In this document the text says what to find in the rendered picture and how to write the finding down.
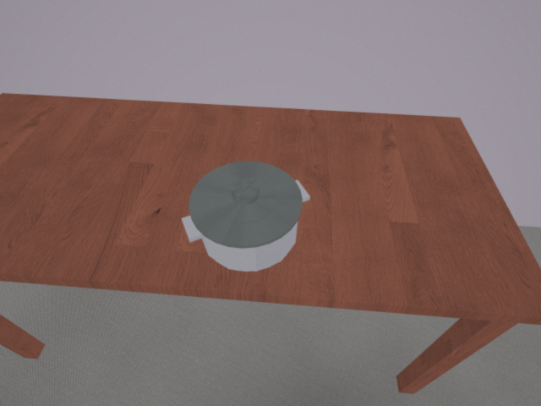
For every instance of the knob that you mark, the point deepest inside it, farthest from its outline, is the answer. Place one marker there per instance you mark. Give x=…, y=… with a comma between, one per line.
x=245, y=190

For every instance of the lid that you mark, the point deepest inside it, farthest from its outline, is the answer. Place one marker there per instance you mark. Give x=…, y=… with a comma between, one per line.
x=221, y=219

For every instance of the table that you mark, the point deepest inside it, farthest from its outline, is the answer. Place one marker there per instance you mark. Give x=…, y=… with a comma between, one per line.
x=403, y=217

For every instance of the pot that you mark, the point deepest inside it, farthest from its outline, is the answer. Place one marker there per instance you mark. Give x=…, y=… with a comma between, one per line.
x=248, y=259

